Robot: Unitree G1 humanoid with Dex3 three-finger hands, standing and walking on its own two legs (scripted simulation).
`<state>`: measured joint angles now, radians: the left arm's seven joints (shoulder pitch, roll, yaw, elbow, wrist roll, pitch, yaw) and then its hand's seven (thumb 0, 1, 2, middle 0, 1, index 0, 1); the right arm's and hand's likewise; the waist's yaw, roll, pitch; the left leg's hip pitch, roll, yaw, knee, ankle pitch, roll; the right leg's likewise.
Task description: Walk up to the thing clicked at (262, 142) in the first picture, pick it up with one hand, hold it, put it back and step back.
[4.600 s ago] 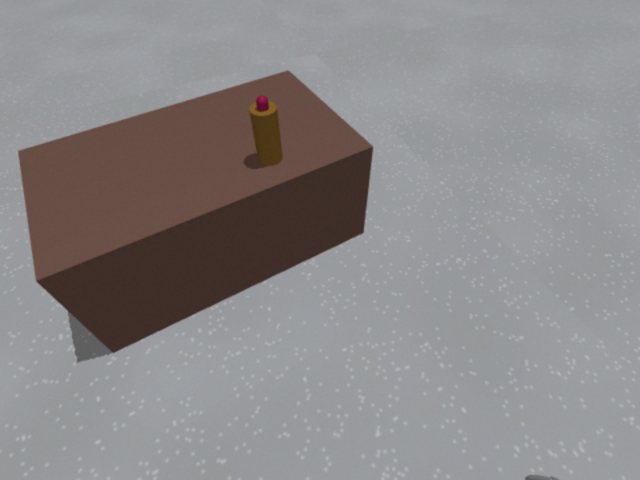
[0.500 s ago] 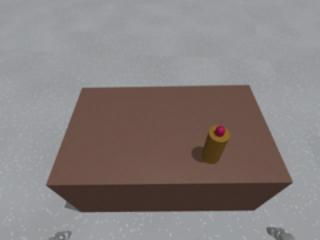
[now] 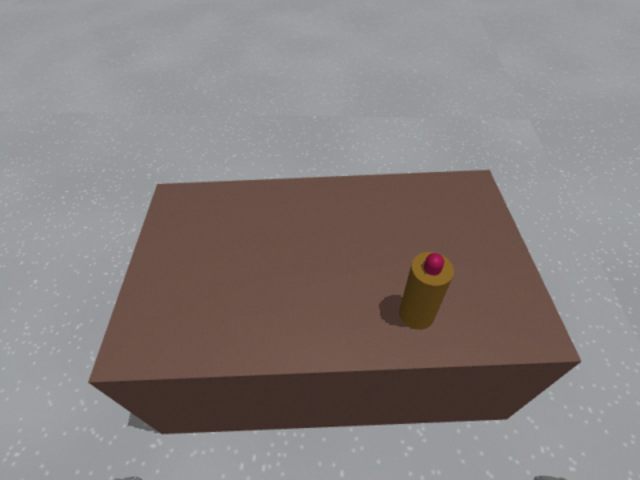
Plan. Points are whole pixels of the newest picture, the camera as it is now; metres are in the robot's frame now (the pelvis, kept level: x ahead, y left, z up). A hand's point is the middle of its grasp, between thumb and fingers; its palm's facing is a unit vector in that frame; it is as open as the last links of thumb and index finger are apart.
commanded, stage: walk up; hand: right
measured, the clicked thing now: (425, 288) +0.49 -0.20 -0.22
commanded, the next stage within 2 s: stand in 0.18 s
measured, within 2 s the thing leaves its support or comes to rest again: neither
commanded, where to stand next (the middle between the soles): +0.05 +0.01 m, yaw +1 degrees
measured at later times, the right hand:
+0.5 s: hand out of the picture +0.09 -0.25 -0.15, palm faces -0.02 +0.94 -0.34, open 7.4 cm
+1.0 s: hand out of the picture +0.08 -0.26 -0.15, palm faces -0.04 +0.94 -0.33, open 7.4 cm
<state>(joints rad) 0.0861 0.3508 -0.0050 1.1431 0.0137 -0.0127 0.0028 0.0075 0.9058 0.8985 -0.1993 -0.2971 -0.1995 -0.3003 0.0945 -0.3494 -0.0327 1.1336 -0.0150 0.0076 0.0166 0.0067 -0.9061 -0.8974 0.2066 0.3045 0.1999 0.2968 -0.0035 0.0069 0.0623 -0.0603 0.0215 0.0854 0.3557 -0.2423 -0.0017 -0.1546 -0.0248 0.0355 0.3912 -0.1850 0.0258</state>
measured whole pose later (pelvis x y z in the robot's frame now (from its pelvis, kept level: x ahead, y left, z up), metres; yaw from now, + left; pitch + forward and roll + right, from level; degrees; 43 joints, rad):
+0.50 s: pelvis +0.00 +0.00 +0.00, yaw +1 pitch -2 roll +0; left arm 0.07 0.35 -0.01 1.13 0.01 0.00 0.00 0.01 0.91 0.90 -0.20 -0.30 -0.20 -0.30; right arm 0.08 -0.34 -0.01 1.13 -0.01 -0.01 0.01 0.01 -0.91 -0.90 0.21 0.30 0.20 0.30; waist -0.01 -0.01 0.06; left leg -0.05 0.02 0.07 0.30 -0.21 -0.01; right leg -0.13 -0.03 0.02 0.32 -0.15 0.03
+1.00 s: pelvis +0.00 -0.01 +0.00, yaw +2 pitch -2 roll +0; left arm 0.11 0.35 -0.01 1.14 0.01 -0.01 0.00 0.01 0.91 0.90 -0.20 -0.30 -0.20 -0.30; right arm 0.10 -0.35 -0.01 1.14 -0.01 -0.01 0.01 0.01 -0.91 -0.90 0.21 0.30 0.20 0.30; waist 0.00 0.00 0.05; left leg -0.06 0.03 0.06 0.30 -0.20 -0.01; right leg -0.13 -0.02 0.00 0.31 -0.14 0.02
